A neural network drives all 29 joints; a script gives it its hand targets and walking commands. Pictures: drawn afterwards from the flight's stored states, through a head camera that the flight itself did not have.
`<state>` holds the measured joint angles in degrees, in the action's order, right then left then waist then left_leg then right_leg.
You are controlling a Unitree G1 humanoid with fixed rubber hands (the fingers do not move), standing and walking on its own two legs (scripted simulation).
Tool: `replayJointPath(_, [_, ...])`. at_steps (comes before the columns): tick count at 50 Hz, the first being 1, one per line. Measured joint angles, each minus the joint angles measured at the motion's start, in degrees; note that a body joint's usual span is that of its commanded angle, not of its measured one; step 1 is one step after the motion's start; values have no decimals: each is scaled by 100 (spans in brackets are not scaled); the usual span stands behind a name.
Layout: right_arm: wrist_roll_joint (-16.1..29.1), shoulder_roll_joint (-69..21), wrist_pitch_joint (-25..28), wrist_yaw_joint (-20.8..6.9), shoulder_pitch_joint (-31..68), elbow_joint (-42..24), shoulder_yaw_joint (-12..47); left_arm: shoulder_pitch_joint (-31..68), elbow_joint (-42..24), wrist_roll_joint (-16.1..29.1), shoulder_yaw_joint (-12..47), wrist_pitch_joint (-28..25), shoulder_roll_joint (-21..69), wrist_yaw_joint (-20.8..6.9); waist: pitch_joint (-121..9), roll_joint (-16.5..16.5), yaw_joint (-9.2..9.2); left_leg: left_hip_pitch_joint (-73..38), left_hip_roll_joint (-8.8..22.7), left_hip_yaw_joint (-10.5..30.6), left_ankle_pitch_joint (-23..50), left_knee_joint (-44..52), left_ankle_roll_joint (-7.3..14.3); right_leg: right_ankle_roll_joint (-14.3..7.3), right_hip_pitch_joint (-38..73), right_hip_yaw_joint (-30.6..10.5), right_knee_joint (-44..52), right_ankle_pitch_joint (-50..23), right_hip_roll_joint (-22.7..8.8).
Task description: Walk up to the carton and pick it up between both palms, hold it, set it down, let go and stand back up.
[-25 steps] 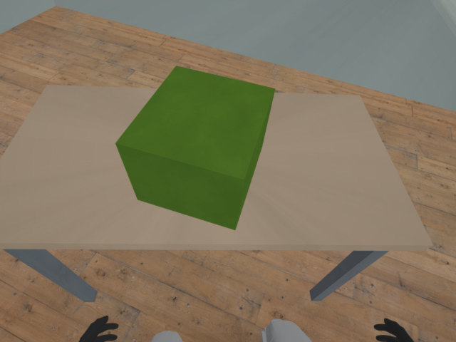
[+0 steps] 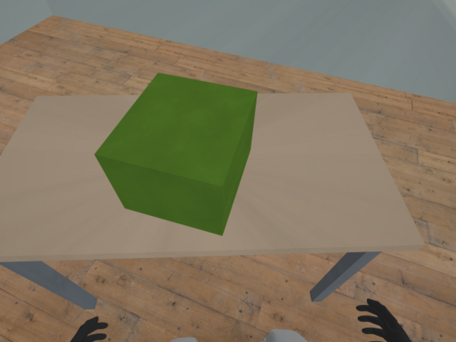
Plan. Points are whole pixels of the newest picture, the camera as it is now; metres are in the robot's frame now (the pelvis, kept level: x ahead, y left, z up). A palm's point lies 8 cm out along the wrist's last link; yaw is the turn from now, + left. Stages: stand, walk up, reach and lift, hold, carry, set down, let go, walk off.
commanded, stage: walk up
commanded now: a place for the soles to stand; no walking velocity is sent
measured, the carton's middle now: (189, 151) +0.49 +0.10 +0.00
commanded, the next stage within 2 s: none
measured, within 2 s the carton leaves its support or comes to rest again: neither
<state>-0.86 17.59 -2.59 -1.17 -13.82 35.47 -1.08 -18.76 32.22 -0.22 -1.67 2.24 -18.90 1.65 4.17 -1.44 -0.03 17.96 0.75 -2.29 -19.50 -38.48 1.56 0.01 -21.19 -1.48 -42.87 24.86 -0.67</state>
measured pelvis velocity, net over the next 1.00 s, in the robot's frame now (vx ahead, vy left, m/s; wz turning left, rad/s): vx -0.02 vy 0.05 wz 0.06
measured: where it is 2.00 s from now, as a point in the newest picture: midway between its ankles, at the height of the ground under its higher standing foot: outside the picture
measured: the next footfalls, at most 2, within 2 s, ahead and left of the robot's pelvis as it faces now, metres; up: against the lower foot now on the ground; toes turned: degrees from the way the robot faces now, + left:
left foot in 1.08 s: +0.04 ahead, +0.22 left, +0.00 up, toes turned +4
right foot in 1.40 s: +0.02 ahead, -0.03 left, +0.00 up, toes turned +0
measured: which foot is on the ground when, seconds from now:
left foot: down 0.00-0.84, up 0.86-1.00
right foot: down 0.00-1.00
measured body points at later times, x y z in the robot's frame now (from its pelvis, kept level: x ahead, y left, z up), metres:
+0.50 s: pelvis -0.01 +0.02 +0.01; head +0.01 +0.02 +0.46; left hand +0.11 +0.29 -0.09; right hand +0.11 -0.25 -0.09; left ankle +0.01 +0.11 -0.72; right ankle +0.01 -0.12 -0.72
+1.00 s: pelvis -0.02 +0.05 +0.01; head +0.03 +0.05 +0.46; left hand +0.05 +0.35 -0.09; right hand +0.15 -0.23 -0.09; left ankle -0.01 +0.18 -0.68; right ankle +0.01 -0.12 -0.72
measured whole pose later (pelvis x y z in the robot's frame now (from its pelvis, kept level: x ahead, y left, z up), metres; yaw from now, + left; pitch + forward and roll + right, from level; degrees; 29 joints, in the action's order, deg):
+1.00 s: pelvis -0.02 +0.05 +0.01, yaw +3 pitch -2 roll +0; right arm -2.9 19.9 -4.9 -3.1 -10.8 34.7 -2.8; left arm -19.3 34.4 -2.9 -2.7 0.1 -20.0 3.3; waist 7.4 0.5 -1.1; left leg 24.3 0.5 1.5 -26.9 -52.8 -1.5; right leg 0.5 -15.4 1.1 -32.7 15.3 -5.9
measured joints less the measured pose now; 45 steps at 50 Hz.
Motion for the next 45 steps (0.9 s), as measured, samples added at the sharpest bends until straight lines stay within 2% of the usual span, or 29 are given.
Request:
replayJointPath(2, [17,-35,-12,-11,54,-9,44,-35,-21,20,3,-60,5,-7,-67,-55,-20,12,5,-48,4,21,-34,-29,208,94,333,-382,27])
replayJointPath(3, [30,-26,-10,-16,106,-9,62,-25,-22,6,14,-104,31,-11,-58,-37,-32,29,20,-58,2,-13,-57,-25,273,106,521,-787,38])
replayJointPath(4, [45,-6,-8,-21,160,8,70,1,-14,-20,44,-141,79,-16,-27,38,-27,28,57,-29,0,-45,-74,-11,318,139,576,-891,71])
replayJointPath(13, [41,-71,86,-76,86,162,133,61,-86,-41,138,-225,151,-158,-247,222,26,-137,-50,-43,280,424,7,111,486,130,986,-916,-28])
replayJointPath(23, [66,-73,132,-91,-108,355,94,1,-3,-59,69,-251,125,-173,-258,124,36,-167,-121,2,368,576,49,135,548,177,1146,-985,-95])
replayJointPath(39, [69,-79,141,-71,-43,274,124,-63,112,-58,155,-269,147,-139,-293,135,31,-245,-174,148,311,602,24,129,676,324,1148,-855,-147])
replayJointPath(42, [-120,49,29,-162,60,137,81,-34,78,-121,141,-301,114,-28,-155,222,72,-47,-181,195,303,231,13,105,641,379,1037,-816,-158])
replayJointPath(45, [-235,160,-123,-196,158,60,-31,-33,107,-188,44,-269,14,77,43,186,27,333,-245,177,-493,-891,-108,27,601,336,887,-768,-290])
